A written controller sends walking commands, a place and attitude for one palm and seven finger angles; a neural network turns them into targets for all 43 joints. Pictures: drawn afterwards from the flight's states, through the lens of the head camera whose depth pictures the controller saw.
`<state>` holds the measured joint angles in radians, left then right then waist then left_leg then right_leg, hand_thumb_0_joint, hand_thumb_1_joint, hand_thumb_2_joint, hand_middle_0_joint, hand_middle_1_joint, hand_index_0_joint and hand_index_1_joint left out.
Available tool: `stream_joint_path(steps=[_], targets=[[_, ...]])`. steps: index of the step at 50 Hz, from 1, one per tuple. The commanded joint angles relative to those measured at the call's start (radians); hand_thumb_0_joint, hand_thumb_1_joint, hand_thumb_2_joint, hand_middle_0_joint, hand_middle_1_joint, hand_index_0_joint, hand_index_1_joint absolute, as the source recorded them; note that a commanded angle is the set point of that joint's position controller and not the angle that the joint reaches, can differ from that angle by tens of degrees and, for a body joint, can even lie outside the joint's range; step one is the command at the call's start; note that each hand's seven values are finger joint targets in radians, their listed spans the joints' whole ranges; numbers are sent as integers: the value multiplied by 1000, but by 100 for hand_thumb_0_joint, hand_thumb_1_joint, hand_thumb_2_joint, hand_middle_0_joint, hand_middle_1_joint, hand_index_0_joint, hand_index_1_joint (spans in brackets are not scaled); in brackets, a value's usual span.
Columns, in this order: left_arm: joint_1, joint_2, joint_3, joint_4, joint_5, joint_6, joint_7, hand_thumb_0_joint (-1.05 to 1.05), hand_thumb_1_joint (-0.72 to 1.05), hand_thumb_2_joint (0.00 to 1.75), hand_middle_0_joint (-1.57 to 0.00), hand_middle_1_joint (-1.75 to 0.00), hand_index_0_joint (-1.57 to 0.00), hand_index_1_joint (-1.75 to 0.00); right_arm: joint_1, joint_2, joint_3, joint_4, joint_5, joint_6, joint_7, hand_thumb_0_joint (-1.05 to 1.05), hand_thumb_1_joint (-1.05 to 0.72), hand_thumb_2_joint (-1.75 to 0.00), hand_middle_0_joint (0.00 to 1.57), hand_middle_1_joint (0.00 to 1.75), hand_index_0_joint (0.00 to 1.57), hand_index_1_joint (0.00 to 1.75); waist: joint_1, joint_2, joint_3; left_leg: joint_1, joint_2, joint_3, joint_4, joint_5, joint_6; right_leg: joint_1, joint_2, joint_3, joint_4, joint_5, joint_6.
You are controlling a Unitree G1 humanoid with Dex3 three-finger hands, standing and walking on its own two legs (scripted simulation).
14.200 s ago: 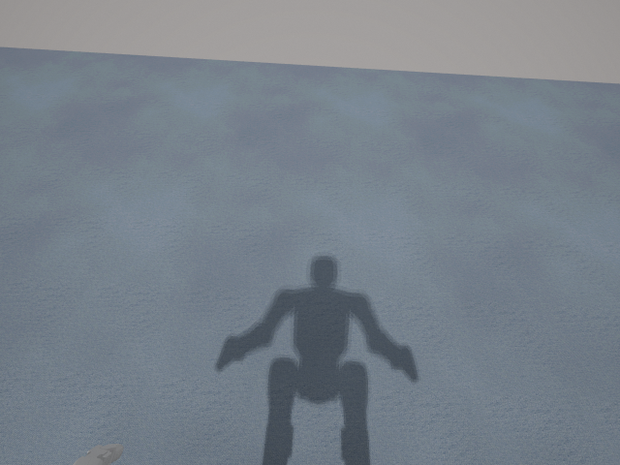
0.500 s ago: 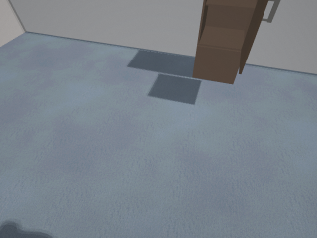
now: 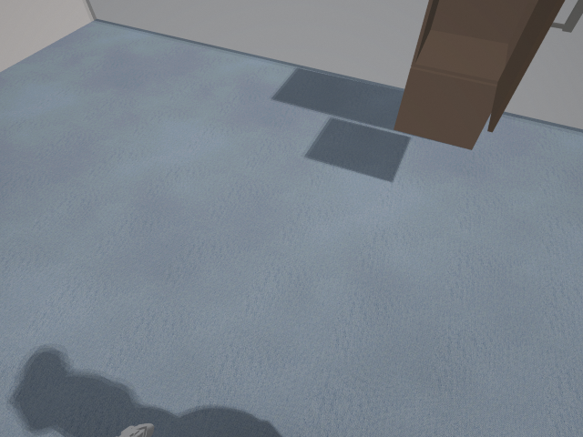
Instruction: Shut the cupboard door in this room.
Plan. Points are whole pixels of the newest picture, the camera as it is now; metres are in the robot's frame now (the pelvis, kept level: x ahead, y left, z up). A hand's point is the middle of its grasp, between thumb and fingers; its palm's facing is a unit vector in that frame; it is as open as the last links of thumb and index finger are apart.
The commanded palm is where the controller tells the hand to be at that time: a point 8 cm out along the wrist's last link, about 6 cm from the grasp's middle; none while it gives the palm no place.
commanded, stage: stand and wait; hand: left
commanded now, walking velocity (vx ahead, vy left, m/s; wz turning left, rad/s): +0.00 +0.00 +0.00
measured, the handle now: (571, 6) +1.21 -0.76 +0.05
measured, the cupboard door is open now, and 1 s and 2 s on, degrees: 89 89 89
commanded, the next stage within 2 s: turn or walk to find it in 0.12 s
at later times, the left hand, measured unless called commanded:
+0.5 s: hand out of the picture -0.04 +0.18 -0.19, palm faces +0.18 -0.96 -0.23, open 7.3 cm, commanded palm none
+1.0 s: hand out of the picture -0.02 +0.12 -0.16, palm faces +0.24 -0.94 -0.25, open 7.3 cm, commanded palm none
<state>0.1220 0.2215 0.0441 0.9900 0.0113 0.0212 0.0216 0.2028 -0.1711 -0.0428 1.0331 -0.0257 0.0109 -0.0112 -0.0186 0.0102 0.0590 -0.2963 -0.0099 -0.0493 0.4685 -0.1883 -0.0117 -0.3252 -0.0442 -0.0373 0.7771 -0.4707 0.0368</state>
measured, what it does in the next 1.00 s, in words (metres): steps on the spot: right foot, then left foot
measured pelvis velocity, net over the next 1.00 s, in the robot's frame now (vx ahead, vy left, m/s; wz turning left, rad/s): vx -0.02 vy -0.07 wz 0.22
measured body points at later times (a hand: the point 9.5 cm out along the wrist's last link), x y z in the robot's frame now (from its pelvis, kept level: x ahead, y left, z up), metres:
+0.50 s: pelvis -0.01 -0.02 -0.01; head +0.03 +0.00 +0.44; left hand -0.05 +0.23 -0.17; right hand +0.09 -0.25 -0.15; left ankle -0.03 +0.10 -0.74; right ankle -0.02 -0.13 -0.72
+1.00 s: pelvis -0.02 -0.07 +0.00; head +0.01 -0.09 +0.45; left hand -0.03 +0.17 -0.14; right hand +0.07 -0.30 -0.16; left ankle -0.08 +0.07 -0.69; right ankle +0.01 -0.15 -0.74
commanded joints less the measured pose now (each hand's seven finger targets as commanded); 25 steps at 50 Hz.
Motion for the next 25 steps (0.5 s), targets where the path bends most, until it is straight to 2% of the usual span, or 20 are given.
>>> stream_joint_path(steps=[1,2,3,4,5,6,7,8,9,11,14,17,19,20,21,22,23,24,25], targets=[[193,48,-4,15,1,-25,5,0,90,90,-20,-30,-20,-30,19,-161,-38,-35,11,-11,-9,0,-90,-90,20,30,20,30,54,82,-134,51,147,-141,-38,156,92,206,-5,-17,-388,256,8],[188,103,2,15,9,-34,11,0,90,90,-20,-30,-20,-30,28,-111,-29,-39,20,-12,-5,0,-90,-90,20,30,20,30,44,-59,-109,-51,82,-74,48,21,34,266,-115,113,-458,260,-22],[146,163,7,1,10,-38,11,0,90,90,-20,-30,-20,-30,24,-72,-15,-56,21,-8,0,0,-90,-90,20,30,20,30,26,-211,-52,-116,15,-4,77,-156,-9,206,-257,263,-512,245,-89],[113,189,20,-21,9,-38,7,0,90,90,-20,-30,-20,-30,-2,-103,-20,-64,11,8,-2,0,-90,-90,20,30,20,30,41,-290,-6,-95,18,-2,162,-267,-13,82,-316,324,-568,157,-155],[98,174,21,-21,12,-36,8,0,90,90,-20,-30,-20,-30,-29,-118,-26,-65,5,16,-2,0,-90,-90,20,30,20,30,42,-279,51,-89,34,-8,237,-278,-8,11,-307,333,-580,152,-180],[87,148,12,-17,11,-36,6,0,90,90,-20,-30,-20,-30,-18,-112,-22,-48,5,13,-4,0,-90,-90,20,30,20,30,28,-208,68,-81,39,-3,260,-253,-3,21,-275,289,-542,266,-189],[77,139,10,-14,9,-37,5,0,90,90,-20,-30,-20,-30,7,-100,-19,-33,9,11,-4,0,-90,-90,20,30,20,30,13,-164,55,-78,38,14,276,-237,-5,62,-256,224,-491,410,-189],[83,138,11,-11,8,-39,5,0,90,90,-20,-30,-20,-30,16,-96,-15,-23,12,10,-4,0,-90,-90,20,30,20,30,15,-158,24,-82,33,31,292,-241,-12,121,-242,171,-447,562,-188],[114,136,11,-6,8,-40,6,0,90,90,-20,-30,-20,-30,2,-95,-16,-26,15,10,-4,0,-90,-90,20,30,20,30,29,-167,1,-92,28,43,311,-257,-16,170,-241,148,-417,692,-189],[157,141,16,8,11,-38,10,0,90,90,-20,-30,-20,-30,-28,-97,-15,-35,19,12,-5,0,-90,-90,20,30,20,30,48,-168,-16,-112,28,55,343,-280,-22,230,-255,124,-391,838,-196],[192,150,25,18,16,-33,13,0,90,90,-20,-30,-20,-30,-64,-98,-15,-52,22,15,-3,0,-90,-90,20,30,20,30,64,-173,-34,-106,26,66,337,-292,-25,253,-274,122,-377,879,-207],[184,165,33,14,18,-29,16,0,90,90,-20,-30,-20,-30,-59,-97,-13,-54,23,12,0,0,-90,-90,20,30,20,30,53,-164,-63,-55,25,88,203,-237,-24,267,-274,101,-337,849,-191],[166,172,36,12,10,-25,16,0,90,90,-20,-30,-20,-30,-21,-105,-10,-45,21,6,1,0,-90,-90,20,30,20,30,30,-164,-108,46,29,99,33,-96,-19,254,-257,65,-280,779,-146],[155,162,36,9,3,-21,13,0,90,90,-20,-30,-20,-30,0,-129,-15,-40,19,0,3,0,-90,-90,20,30,20,30,16,-112,-125,150,49,80,-69,36,-7,187,-230,27,-225,679,-102],[175,129,33,-9,-2,-14,9,0,90,90,-20,-30,-20,-30,12,-189,-27,-48,11,-9,3,0,-90,-90,20,30,20,30,11,56,-154,269,181,-81,-107,227,49,41,-151,-45,-116,458,-42],[172,84,18,-32,-2,-10,5,0,90,90,-20,-30,-20,-30,39,-253,-42,-51,8,-6,3,0,-90,-90,20,30,20,30,2,247,-140,324,361,-278,-111,485,164,-125,-57,-94,34,-17,10],[105,86,12,-39,7,1,12,0,90,90,-20,-30,-20,-30,66,-252,-46,-36,10,-2,-4,0,-90,-90,20,30,20,30,-35,267,-139,244,370,-292,-156,422,212,-112,-45,-31,168,-150,11],[68,95,18,-42,4,8,9,0,90,90,-20,-30,-20,-30,43,-239,-43,-37,9,-1,-10,0,-90,-90,20,30,20,30,-23,241,-86,191,342,-281,-166,341,216,-146,-52,5,232,-116,11],[67,96,19,-40,6,8,3,0,90,90,-20,-30,-20,-30,10,-224,-40,-49,8,0,-12,0,-90,-90,20,30,20,30,-7,174,-68,178,323,-257,-157,288,213,-170,-55,13,259,-72,12]])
